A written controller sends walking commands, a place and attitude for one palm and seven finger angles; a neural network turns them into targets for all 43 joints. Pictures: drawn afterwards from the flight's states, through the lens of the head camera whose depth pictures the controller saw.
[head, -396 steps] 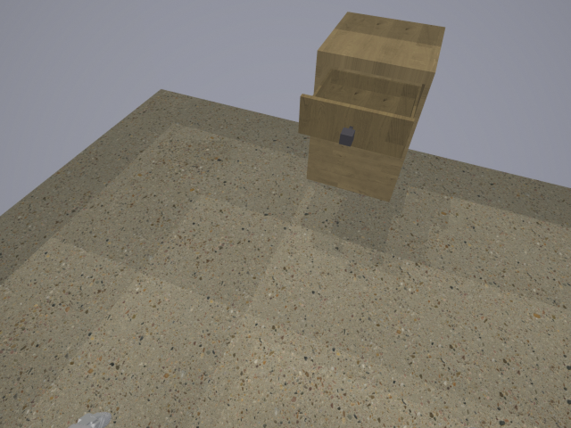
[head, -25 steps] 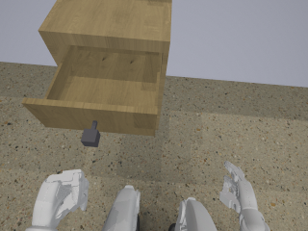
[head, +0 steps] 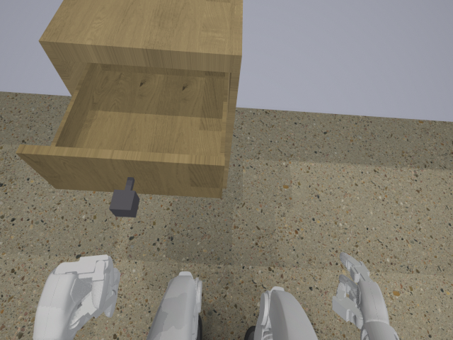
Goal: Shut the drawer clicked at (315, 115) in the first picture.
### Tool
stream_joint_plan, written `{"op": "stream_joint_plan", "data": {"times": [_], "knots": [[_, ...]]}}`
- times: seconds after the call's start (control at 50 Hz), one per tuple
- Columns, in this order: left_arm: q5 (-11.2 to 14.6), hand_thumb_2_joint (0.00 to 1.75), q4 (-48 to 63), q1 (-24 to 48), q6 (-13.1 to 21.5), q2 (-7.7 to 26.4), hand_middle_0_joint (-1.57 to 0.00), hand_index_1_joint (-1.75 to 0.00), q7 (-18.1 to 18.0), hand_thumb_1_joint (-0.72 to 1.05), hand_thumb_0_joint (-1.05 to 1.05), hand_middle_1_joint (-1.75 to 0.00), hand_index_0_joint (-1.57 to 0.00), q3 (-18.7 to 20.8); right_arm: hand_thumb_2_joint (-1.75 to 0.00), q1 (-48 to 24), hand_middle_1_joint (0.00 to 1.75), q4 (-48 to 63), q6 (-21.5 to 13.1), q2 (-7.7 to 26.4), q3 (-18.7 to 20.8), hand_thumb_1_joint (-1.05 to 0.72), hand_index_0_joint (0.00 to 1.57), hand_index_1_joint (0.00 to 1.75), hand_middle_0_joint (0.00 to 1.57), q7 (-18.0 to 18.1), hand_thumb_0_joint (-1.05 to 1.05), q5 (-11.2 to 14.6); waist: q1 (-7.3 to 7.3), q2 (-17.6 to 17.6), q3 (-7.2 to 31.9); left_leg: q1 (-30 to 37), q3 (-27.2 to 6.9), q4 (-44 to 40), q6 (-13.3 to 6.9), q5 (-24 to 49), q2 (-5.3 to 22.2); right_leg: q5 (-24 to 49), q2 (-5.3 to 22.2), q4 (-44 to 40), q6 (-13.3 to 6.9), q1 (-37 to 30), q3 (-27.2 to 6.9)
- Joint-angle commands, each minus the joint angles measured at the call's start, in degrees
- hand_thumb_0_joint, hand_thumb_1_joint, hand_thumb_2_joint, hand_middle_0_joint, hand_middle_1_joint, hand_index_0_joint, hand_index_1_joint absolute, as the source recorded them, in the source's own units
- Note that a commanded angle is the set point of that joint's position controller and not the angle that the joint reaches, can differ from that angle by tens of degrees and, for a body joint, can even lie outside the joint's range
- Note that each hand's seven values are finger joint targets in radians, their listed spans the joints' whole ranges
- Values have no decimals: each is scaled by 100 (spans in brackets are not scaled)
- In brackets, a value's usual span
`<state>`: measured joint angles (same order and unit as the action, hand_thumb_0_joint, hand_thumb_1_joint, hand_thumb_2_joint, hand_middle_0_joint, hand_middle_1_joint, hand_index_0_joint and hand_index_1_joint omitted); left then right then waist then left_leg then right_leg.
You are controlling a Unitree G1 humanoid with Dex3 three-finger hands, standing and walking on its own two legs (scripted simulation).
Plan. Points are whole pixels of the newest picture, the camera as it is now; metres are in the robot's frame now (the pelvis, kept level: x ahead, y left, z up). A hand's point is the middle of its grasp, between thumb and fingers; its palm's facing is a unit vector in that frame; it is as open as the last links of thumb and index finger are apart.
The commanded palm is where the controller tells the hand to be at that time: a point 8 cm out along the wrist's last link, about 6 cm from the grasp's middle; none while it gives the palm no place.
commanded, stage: raise the hand and make a fist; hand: left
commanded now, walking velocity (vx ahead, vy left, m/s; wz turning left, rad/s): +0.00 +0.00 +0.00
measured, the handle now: (127, 194) +0.38 +0.24 -0.07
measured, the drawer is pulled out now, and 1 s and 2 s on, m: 0.25 0.25 0.25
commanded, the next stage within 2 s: bring the fist close to the handle in 0.02 s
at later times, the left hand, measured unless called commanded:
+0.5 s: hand (126, 281) +0.21 +0.18 +0.00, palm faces +0.01 -1.00 -0.04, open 3.2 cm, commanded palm +0.19 +0.23 -0.01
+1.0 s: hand (138, 259) +0.25 +0.18 -0.05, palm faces +0.01 -1.00 -0.05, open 3.2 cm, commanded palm +0.24 +0.23 -0.06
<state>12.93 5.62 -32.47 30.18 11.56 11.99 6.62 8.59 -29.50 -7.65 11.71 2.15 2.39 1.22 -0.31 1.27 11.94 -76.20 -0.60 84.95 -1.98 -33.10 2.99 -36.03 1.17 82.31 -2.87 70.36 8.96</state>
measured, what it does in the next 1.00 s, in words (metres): lowers itself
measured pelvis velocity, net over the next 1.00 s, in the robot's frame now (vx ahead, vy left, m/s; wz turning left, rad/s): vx -0.01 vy -0.01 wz -0.02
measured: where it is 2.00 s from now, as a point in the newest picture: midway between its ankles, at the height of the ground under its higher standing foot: outside the picture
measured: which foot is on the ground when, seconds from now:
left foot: down 0.00-1.00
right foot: down 0.00-1.00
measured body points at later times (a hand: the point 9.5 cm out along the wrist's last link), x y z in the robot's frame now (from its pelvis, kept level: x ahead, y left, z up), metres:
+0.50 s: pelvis +0.00 -0.01 -0.02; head +0.12 +0.02 +0.41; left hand +0.20 +0.23 +0.00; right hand +0.22 -0.23 -0.11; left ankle +0.06 +0.10 -0.58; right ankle +0.03 -0.10 -0.58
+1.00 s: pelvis -0.01 -0.01 -0.06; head +0.14 +0.02 +0.36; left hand +0.24 +0.23 -0.05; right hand +0.20 -0.24 -0.16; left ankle +0.06 +0.10 -0.58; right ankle +0.03 -0.10 -0.58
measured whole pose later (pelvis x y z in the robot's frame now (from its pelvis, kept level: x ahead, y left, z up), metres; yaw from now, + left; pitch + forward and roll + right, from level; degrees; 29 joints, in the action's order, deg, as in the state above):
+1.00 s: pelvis -0.01 -0.01 -0.06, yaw -1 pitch +30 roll -4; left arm 13.0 -7.1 -13.7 32.4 12.9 11.9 8.6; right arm 5.9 -31.4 -6.5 13.7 0.7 0.7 0.3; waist 0.2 0.9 12.9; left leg -91.7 -0.6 96.9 -1.8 -35.7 3.5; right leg -39.3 1.5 95.3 -3.8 86.3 8.7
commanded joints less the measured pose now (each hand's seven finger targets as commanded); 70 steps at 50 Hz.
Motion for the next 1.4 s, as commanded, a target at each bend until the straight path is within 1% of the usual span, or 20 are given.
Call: {"op": "stream_joint_plan", "data": {"times": [0.0, 0.1, 0.16, 0.24, 0.36, 0.42, 0.46, 0.5, 0.66, 0.74, 0.76, 0.86, 0.96, 1.04, 1.1, 1.12, 1.18, 1.24, 1.3, 1.38], "knots": [[121, 90, 1096, -420, 451, 464, -140, -160, 8, 90, 0, -160, -140, 353, -90, -259, 30, 882, -336, 729, 305, -90, 20, 30, 20, 21, 0, -11, -28, 261, 1543, 1571, -386, -1255, 17, 1044, -235, 672, -231, -1255, 39, -926, -612], [130, 90, 1068, -520, 447, 402, -140, -160, 68, 90, 0, -160, -140, 311, -90, -288, 30, 879, -338, 724, 327, -90, 20, 30, 20, 6, 0, 0, -9, 209, 1531, 1599, -387, -1238, 7, 1115, -225, 756, -238, -1246, 48, -924, -589], [108, 90, 642, -180, 476, 422, -140, -160, 83, 90, 0, -160, -140, 352, -90, -337, 30, 785, -326, 725, 304, -90, 20, 30, 20, 36, 0, -12, 111, -39, 1215, 1192, -405, -1056, -1, 863, -228, 512, -261, -1197, 58, -678, -631], [125, 90, 637, 73, 700, 413, -140, -160, 142, 90, 0, -160, -140, 342, -90, -315, 30, 762, -411, 771, 291, -90, 20, 30, 20, 24, 0, -49, 52, 188, 1503, 1206, -371, -869, 7, 926, -247, 559, -233, -1028, 33, -552, -686], [105, 90, 639, 269, 675, 501, -140, -160, 175, 90, 0, -160, -140, 346, -90, -310, 30, 744, -392, 803, 290, -90, 20, 30, 20, -14, 0, -60, -11, 403, 1812, 1291, -400, -775, 8, 1186, -233, 797, -241, -764, 11, -411, -627], [129, 90, 489, 398, 563, 539, -140, -160, 120, 90, 0, -160, -140, 459, -90, -335, 30, 722, -325, 809, 285, -90, 20, 30, 20, -27, 0, -55, 24, 123, 1822, 1047, -380, -642, 1, 1064, -244, 722, -234, -790, 38, -441, -721], [125, 90, 358, 472, 519, 582, -140, -160, 100, 90, 0, -160, -140, 542, -90, -362, 30, 701, -291, 797, 289, -90, 20, 30, 20, -17, 0, -39, 5, 111, 1774, 921, -387, -595, 1, 1022, -238, 676, -254, -730, 36, -367, -717], [136, 90, 455, 609, 544, 551, -140, -160, 94, 90, 0, -160, -140, 512, -90, -364, 30, 706, -291, 818, 282, -90, 20, 30, 20, -42, 0, -51, -15, 267, 1944, 980, -376, -546, 8, 1051, -245, 708, -240, -648, 35, -293, -714], [154, 90, 47, 1244, 589, 635, -140, -160, 106, 90, 0, -160, -140, 501, -90, -339, 30, 601, -287, 901, 221, -90, 20, 30, 20, -41, 0, -72, 78, 141, 1949, 592, -403, -258, -8, 884, -244, 542, -248, -467, 34, 35, -772], [194, 90, 1, 1484, 597, 673, -140, -160, 119, 90, 0, -160, -140, 542, -90, -284, 30, 602, -270, 963, 212, -90, 20, 30, 20, -67, 0, -67, 72, 160, 2092, 580, -401, -197, -2, 845, -249, 526, -232, -375, 36, 119, -761], [179, 90, 2, 1512, 600, 737, -140, -160, 102, 90, 0, -160, -140, 612, -90, -298, 30, 587, -267, 978, 213, -90, 20, 30, 20, -57, 0, -74, 22, 208, 2208, 633, -419, -177, -4, 922, -238, 585, -246, -278, 27, 177, -720], [136, 90, -63, 1624, 576, 648, -140, -160, 9, 90, 0, -160, -140, 494, -90, -294, 30, 580, -218, 995, 210, -90, 20, 30, 20, -116, 0, -91, 16, 330, 2300, 714, -459, -143, 24, 1012, -234, 677, -238, -103, 20, 422, -641], [72, 90, -390, 2177, 590, 749, -140, -160, -75, 90, 0, -160, -140, 569, -90, -260, 30, 547, -129, 1042, 178, -90, 20, 30, 20, -128, 0, -108, 132, 67, 2146, 254, -434, 78, -4, 679, -249, 425, -249, -53, 38, 581, -716], [120, 90, -486, 2434, 692, 862, -140, -160, -15, 90, 0, -160, -140, 715, -90, -231, 30, 528, -107, 1095, 166, -90, 20, 30, 20, -129, 0, -117, 73, 194, 2395, 230, -383, 242, 8, 757, -254, 488, -241, 33, 31, 604, -773], [142, 90, -570, 2717, 679, 830, -140, -160, 38, 90, 0, -160, -140, 636, -90, -200, 30, 504, -78, 1144, 144, -90, 20, 30, 20, -142, 0, -129, 128, 300, 2497, 299, -420, 292, 9, 814, -250, 566, -240, 145, 27, 769, -718], [135, 90, -499, 2594, 675, 924, -140, -160, 40, 90, 0, -160, -140, 743, -90, -185, 30, 532, -62, 1154, 156, -90, 20, 30, 20, -143, 0, -119, 29, 365, 2564, 405, -435, 239, 30, 876, -235, 593, -249, 160, 12, 741, -696], [180, 90, -256, 2365, 523, 849, -140, -160, 57, 90, 0, -160, -140, 649, -90, -177, 30, 609, -2, 1156, 158, -90, 20, 30, 20, -167, 0, -100, 8, 439, 2841, 647, -441, 194, 23, 1167, -225, 854, -237, 167, 23, 603, -676], [181, 90, -233, 2206, 377, 911, -140, -160, -30, 90, 0, -160, -140, 777, -90, -195, 30, 620, 89, 1120, 169, -90, 20, 30, 20, -170, 0, -71, -20, 269, 2715, 506, -433, 167, 20, 1089, -224, 790, -253, 118, 34, 503, -703], [162, 90, -321, 2360, 343, 910, -140, -160, -94, 90, 0, -160, -140, 799, -90, -183, 30, 575, 144, 1096, 162, -90, 20, 30, 20, -157, 0, -72, 88, 87, 2575, 258, -413, 256, -7, 973, -220, 733, -269, 90, 65, 477, -738], [140, 90, -372, 2582, 457, 898, -140, -160, -81, 90, 0, -160, -140, 734, -90, -159, 30, 518, 124, 1093, 140, -90, 20, 30, 20, -142, 0, -94, 131, 185, 2502, 216, -404, 309, -4, 933, -230, 686, -274, 100, 51, 583, -743]]}}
